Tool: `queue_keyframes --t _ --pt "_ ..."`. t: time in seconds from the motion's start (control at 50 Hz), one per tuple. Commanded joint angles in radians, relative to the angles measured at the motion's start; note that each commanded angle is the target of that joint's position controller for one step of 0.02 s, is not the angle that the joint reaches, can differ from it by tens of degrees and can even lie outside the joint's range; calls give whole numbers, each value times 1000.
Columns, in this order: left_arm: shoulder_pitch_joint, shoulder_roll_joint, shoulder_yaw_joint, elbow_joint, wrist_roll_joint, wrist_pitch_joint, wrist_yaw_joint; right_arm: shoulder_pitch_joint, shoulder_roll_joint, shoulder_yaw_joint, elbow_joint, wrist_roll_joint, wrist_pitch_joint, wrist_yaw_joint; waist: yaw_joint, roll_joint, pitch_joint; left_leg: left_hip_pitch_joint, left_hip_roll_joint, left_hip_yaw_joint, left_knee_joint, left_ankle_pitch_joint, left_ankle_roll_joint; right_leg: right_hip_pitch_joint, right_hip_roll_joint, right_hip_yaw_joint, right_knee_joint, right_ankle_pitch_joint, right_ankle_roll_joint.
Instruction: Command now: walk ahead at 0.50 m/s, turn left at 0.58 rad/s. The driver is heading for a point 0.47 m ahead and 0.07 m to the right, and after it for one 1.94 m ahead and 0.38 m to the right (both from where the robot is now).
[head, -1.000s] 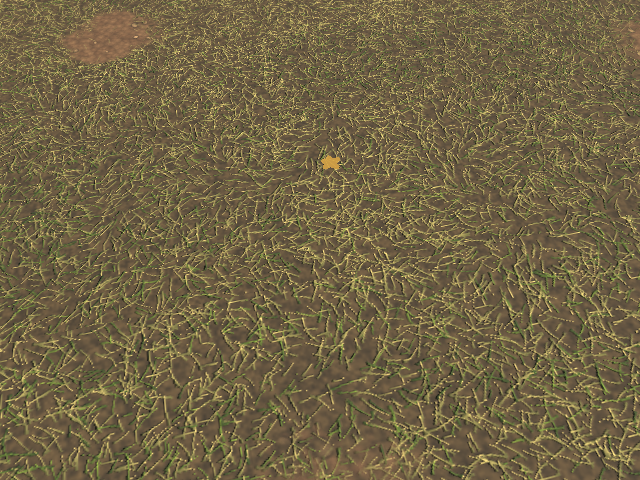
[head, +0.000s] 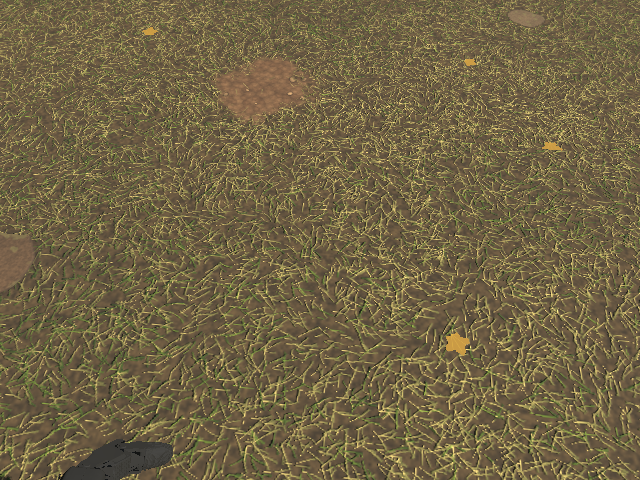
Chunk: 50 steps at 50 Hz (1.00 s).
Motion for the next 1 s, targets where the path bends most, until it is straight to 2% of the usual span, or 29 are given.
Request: queue_keyframes --t 0.02,0.04,0.06,0.08,0.1,0.12,0.16,0.22,0.28,0.34,0.38,0.42,0.46,0.5,0.54,0.56,0.58,0.6,0.62,0.66,0.68,0.72,0.74,0.78,0.84,0.88,0.92,0.96,1.0 --pt "252 159 51 -8 -1 -33 15 -107 -194 -43 -95 7 -17 -1 207 89 -120 -146 185 -129 278 887 37 418 45 5 -86 -46 -53" --pt "404 222 66 1 13 -42 31 -96 -128 -25 -124 20 -28 11 262 -33 -259 -238 135 -59 554 634 8 634 -150 198 -156 -205 -96" --pt "383 285 76 -13 19 -33 39 49 -23 -6 -134 35 -31 15 157 -238 -349 -513 -13 61 845 -162 -32 842 -405 605 -218 -221 -199" --pt "369 248 80 -5 -2 -18 32 94 -113 -15 -97 -1 -24 13 148 -211 -315 -622 29 58 953 -141 -23 761 -400 778 -280 -313 -264" --pt "299 155 61 -13 -4 -13 26 28 -134 -22 -82 -7 -16 15 137 -78 -156 -639 70 53 981 -35 -30 621 -357 625 -297 -321 -264" --pt "257 106 48 -12 -1 -14 17 -44 -124 -16 -97 -11 -16 20 133 -16 -75 -622 93 62 937 23 -35 507 -308 489 -314 -212 -249" --pt "264 103 43 17 0 -30 10 -71 -98 -10 -106 -15 5 30 103 -69 -16 -558 124 54 838 45 -52 393 -227 326 -346 5 -216" --pt "321 119 46 61 -22 -56 -1 -84 -80 -6 -106 -28 29 29 73 -79 -26 -549 135 78 716 56 -67 395 -194 252 -367 175 -238" --pt "368 143 55 82 -35 -47 -1 -209 -59 8 -146 -36 28 39 89 -65 -11 -600 198 148 540 150 -101 409 -172 228 -420 132 -265" --pt "407 171 67 100 -30 -28 8 -319 -18 29 -175 -32 25 54 126 -71 -12 -527 184 199 437 243 -130 375 -138 188 -421 205 -254" --pt "430 176 72 101 -28 -16 6 -341 -32 31 -178 -24 25 52 137 -68 -17 -503 180 203 392 255 -133 388 -134 185 -406 232 -258" --pt "441 176 72 89 -7 -22 1 -317 -86 9 -154 -26 16 47 135 -58 -69 -491 189 198 508 360 -110 439 -165 205 -339 272 -273" --pt "431 177 74 75 -5 -17 2 -347 -87 6 -161 -31 7 44 134 -53 -52 -476 184 197 499 262 -101 431 -167 228 -282 263 -279" --pt "371 191 80 50 -3 -8 7 -270 -74 6 -134 -25 -7 43 78 -63 -44 -308 151 209 404 156 -91 347 -140 215 -173 334 -247" --pt "300 180 86 28 -24 -1 13 -27 -84 -10 -55 -42 -35 36 -51 13 -83 -22 132 216 157 253 -67 226 -48 162 213 407 -179" --pt "352 76 70 -5 -30 -4 19 39 -181 -30 -42 -55 -53 28 -9 235 -105 139 394 -68 66 507 -3 26 66 92 546 -148 -115" --pt "463 65 67 13 -14 3 44 9 -161 -17 -68 -16 -54 28 85 202 -103 178 560 -228 108 996 60 -129 84 55 700 -486 -102" --pt "451 93 69 17 -1 18 54 -15 -179 -26 -79 8 -55 28 79 196 -88 104 606 -290 47 871 155 -205 62 35 761 -493 -82" --pt "360 125 79 17 9 30 48 -84 -131 -14 -95 8 -60 29 88 97 -9 6 574 -227 -1 763 157 -217 16 52 737 -434 -74" --pt "312 141 89 15 2 59 17 -184 -99 -3 -97 2 -58 27 127 128 77 -136 485 -38 -45 763 112 -144 -21 42 628 -319 -46" --pt "282 139 93 16 4 78 9 -185 -110 -6 -93 -19 -63 20 110 146 72 -153 457 49 -23 733 106 -124 -17 22 611 -204 -49" --pt "230 120 92 -4 8 96 -1 -141 -103 -3 -75 -12 -61 7 110 131 33 -143 421 135 9 776 77 -116 5 -12 589 -77 -62" --pt "149 133 103 -20 -3 88 -3 -113 -103 -3 -61 -2 -74 1 100 130 50 -74 371 181 -2 551 20 -213 4 8 491 5 -58" --pt "69 110 96 -47 -2 86 -12 -90 -98 -3 -49 -1 -86 -8 95 128 62 -138 348 219 16 343 6 -174 14 -14 304 213 -54" --pt "35 73 86 -43 2 86 -49 -74 -72 4 -53 -9 -87 -19 89 87 28 -204 332 272 114 169 -14 -25 25 -41 125 538 -66" --pt "-15 65 80 -44 -9 88 -63 -63 -70 6 -58 -18 -82 -25 76 71 59 -260 331 289 186 82 -21 46 28 -65 33 619 -60" --pt "-56 32 64 -40 -12 91 -64 -19 -28 18 -48 -25 -64 -29 54 34 77 -321 317 330 308 -39 -34 151 33 -110 -48 712 -45" --pt "-32 47 64 -3 -2 89 -53 -9 -61 8 -52 -30 -46 -43 52 20 102 -252 324 326 467 -16 -30 151 14 -99 -160 652 -29" --pt "154 75 76 83 26 80 -24 13 -81 2 -41 -24 -16 -54 109 33 61 -174 309 344 758 149 -15 267 13 -102 -301 600 -51"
